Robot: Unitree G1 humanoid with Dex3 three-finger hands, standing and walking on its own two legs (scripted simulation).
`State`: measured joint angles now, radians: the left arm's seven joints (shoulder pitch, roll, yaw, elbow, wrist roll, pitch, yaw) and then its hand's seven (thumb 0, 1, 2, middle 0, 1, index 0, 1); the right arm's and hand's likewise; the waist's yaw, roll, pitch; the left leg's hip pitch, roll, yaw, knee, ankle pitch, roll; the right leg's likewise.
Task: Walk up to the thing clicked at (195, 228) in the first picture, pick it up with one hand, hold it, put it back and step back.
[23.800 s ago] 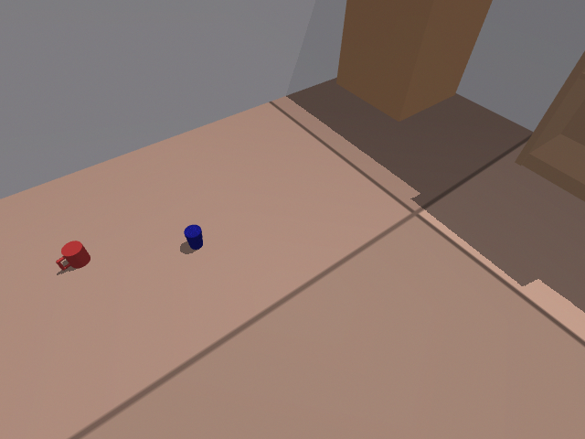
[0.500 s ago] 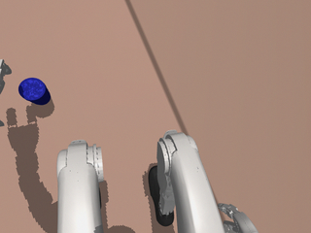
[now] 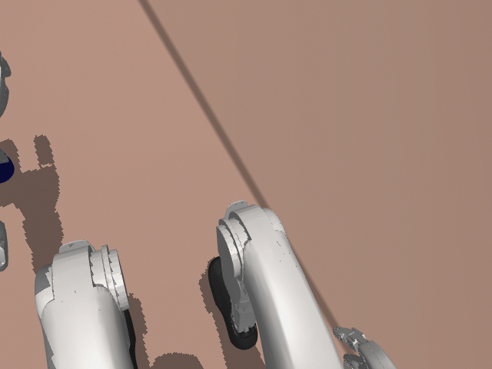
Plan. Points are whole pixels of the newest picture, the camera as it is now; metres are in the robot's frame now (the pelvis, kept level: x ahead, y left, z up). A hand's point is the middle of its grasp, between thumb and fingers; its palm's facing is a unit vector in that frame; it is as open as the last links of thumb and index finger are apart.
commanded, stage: approach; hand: left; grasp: from above
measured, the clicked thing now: out of the picture +0.48 +0.31 -0.28
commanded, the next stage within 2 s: close in in 0.32 s
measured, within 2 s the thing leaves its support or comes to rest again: neither
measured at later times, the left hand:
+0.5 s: hand out of the picture +0.43 +0.33 -0.18, palm faces -0.46 -0.10 -0.88, open 13.9 cm
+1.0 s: hand out of the picture +0.47 +0.30 -0.22, palm faces -0.45 -0.09 -0.89, open 14.0 cm
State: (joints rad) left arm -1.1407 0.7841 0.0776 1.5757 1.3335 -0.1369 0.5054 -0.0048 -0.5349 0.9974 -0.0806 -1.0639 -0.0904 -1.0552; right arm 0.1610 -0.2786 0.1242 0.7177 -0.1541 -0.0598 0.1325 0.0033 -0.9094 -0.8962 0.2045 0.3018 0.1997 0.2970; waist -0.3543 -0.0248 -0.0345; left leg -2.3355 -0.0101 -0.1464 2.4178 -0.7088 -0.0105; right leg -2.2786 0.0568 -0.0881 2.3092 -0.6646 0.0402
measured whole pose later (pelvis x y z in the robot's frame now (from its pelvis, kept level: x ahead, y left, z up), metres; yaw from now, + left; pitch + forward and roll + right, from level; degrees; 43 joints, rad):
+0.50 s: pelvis +0.00 +0.00 +0.00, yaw +1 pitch +33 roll -9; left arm -0.87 0.81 0.05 1.26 1.18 -0.30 0.28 -0.01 -0.51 0.97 -0.10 -1.07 -0.11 -1.05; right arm 0.16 -0.31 0.09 0.70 -0.13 -0.01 0.13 0.01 -0.91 -0.89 0.21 0.30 0.20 0.30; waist -0.20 -0.05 0.01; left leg -2.30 -0.03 -0.15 2.42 -0.70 -0.01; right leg -2.23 0.04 -0.09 2.32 -0.67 0.04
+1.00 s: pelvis +0.00 +0.00 -0.01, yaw -1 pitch +33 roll -10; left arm -1.06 0.92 0.14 1.60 1.28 -0.18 0.48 0.00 -0.50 0.97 -0.07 -1.04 -0.09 -1.03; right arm 0.19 -0.30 0.21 0.70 -0.17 -0.09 0.16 0.00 -0.90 -0.90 0.21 0.30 0.20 0.30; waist -0.37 -0.06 0.08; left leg -2.35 -0.01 -0.17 2.48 -0.70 -0.01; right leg -2.28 0.06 -0.11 2.35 -0.65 0.05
